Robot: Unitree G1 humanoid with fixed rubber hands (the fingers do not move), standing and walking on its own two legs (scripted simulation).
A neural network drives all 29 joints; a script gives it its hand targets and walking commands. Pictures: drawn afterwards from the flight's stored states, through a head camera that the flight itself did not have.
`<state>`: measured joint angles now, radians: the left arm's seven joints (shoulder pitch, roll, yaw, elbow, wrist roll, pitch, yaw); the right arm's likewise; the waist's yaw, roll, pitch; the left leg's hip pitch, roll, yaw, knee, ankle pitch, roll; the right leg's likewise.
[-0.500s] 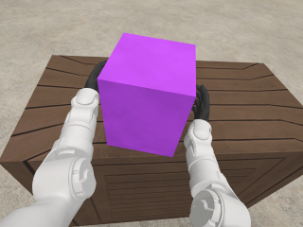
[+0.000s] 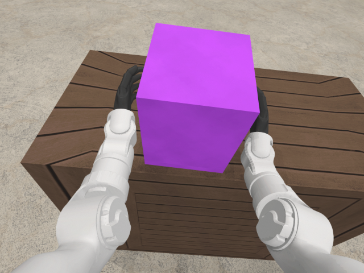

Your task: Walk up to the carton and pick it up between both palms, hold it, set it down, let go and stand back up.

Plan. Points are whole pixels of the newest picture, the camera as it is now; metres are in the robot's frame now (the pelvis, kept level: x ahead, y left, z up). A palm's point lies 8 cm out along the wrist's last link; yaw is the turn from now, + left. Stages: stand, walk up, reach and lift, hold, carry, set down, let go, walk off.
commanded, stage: reach and lift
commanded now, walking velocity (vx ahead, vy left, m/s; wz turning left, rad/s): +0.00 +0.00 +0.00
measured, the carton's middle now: (192, 105) +0.48 +0.01 +0.13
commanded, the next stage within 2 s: none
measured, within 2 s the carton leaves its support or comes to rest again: neither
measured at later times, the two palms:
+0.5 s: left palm (128, 106) +0.44 +0.15 +0.14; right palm (260, 127) +0.42 -0.14 +0.13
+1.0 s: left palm (99, 80) +0.38 +0.18 +0.24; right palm (268, 109) +0.38 -0.11 +0.22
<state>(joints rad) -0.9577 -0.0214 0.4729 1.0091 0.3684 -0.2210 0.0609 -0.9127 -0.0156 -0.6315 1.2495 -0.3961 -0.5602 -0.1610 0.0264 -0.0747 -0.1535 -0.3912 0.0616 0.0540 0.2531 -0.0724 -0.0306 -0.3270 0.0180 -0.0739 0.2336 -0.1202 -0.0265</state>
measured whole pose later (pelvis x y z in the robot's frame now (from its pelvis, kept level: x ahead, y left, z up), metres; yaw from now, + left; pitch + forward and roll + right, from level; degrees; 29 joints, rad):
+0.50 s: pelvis +0.01 +0.00 +0.00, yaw -1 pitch +12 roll -1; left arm -0.87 0.01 0.34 0.95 0.21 -0.11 0.08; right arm -0.82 -0.04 -0.26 1.17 -0.11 -0.41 -0.21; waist 0.00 -0.06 -0.21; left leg -0.39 0.06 0.06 0.28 -0.10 -0.03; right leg -0.31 0.02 -0.07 0.23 -0.13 -0.02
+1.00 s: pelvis -0.01 +0.02 +0.00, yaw +2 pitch -9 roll -1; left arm -0.94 0.01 0.35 0.64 0.36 0.45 0.03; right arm -0.91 0.00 -0.29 1.01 0.01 0.01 -0.15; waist -0.06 -0.12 -0.01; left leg -0.02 0.03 0.04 0.34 -0.16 -0.01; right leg 0.08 -0.01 -0.09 0.26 -0.18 0.00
